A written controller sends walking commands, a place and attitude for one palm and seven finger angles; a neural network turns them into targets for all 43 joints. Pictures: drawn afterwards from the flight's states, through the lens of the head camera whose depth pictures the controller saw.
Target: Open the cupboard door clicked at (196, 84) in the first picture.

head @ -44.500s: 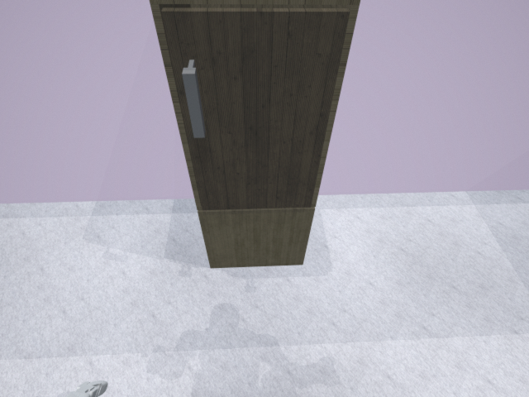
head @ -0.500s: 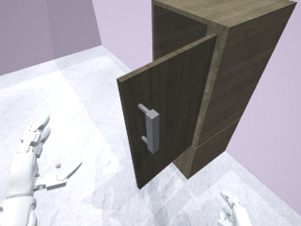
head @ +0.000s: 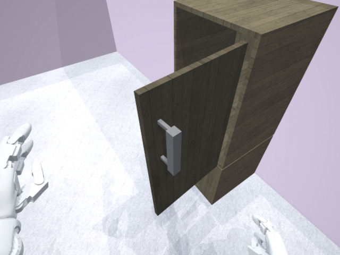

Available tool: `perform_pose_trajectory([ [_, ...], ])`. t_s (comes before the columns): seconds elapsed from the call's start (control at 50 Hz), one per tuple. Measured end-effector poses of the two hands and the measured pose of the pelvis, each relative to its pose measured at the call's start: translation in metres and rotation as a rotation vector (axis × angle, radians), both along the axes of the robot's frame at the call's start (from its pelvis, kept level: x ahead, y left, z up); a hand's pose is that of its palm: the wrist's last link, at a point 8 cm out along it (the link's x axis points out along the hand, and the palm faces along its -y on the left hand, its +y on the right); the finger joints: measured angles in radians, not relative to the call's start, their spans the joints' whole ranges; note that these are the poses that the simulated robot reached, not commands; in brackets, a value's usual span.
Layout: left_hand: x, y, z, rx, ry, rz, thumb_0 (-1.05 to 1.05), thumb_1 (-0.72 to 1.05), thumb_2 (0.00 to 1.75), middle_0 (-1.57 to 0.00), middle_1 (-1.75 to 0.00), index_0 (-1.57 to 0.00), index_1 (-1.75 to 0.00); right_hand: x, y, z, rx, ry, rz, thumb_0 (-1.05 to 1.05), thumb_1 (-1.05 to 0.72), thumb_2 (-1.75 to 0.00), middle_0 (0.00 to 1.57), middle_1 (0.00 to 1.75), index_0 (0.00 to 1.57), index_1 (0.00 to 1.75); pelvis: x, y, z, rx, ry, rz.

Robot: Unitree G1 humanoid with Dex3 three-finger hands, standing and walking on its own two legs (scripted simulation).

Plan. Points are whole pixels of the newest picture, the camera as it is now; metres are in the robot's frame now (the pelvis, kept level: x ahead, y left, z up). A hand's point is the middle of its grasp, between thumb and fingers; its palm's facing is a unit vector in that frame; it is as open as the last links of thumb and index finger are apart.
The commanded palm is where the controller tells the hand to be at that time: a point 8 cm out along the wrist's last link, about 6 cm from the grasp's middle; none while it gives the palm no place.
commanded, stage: draw the hand back to the body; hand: left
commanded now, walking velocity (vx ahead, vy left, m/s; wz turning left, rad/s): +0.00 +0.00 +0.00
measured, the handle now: (168, 147) +0.35 +0.06 +0.07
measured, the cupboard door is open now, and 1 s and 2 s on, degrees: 96 96 96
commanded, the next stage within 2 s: step back with the hand held close in 0.12 s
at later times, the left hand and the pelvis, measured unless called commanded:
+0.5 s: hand (46, 185) +0.19 +0.26 +0.14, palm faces +0.34 -0.80 -0.49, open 7.4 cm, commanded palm +0.13 +0.30 +0.17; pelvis -0.02 +0.01 +0.00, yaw -2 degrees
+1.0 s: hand (3, 230) +0.10 +0.28 +0.15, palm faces +0.46 -0.77 -0.44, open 7.4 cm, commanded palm +0.04 +0.32 +0.17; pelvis -0.10 +0.02 -0.03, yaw +0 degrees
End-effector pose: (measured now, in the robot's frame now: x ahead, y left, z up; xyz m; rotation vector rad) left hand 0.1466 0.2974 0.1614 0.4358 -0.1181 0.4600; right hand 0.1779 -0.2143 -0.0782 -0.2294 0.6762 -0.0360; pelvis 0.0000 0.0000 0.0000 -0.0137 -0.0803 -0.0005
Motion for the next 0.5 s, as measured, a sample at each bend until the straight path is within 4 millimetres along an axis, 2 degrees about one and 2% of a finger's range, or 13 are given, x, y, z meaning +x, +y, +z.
perform_pose_trajectory([
  [0.26,-0.003,-0.003,0.003,0.009,-0.007,-0.004,0.01,0.89,0.9,-0.21,-0.31,-0.21,-0.3,-0.009,-0.004,-0.002,0.004,0.005,-0.013,0.01,-0.9,-0.9,0.2,0.3,0.2,0.3,-0.004,-0.004,0.0,-0.001,-0.006,-0.003],
  [0.36,-0.001,0.0,0.015,0.078,-0.033,-0.032,0.01,0.89,0.9,-0.21,-0.31,-0.21,-0.3,-0.013,-0.009,0.001,-0.002,0.011,-0.039,0.01,-0.9,-0.9,0.2,0.3,0.2,0.3,-0.009,-0.003,-0.001,-0.008,0.04,-0.009],
  [0.5,0.001,-0.002,0.003,0.106,0.052,-0.111,0.01,0.89,0.9,-0.21,-0.31,-0.21,-0.3,-0.03,-0.021,0.001,-0.034,0.035,-0.116,0.01,-0.9,-0.9,0.2,0.3,0.2,0.3,-0.022,0.006,-0.003,-0.003,0.084,-0.026],
])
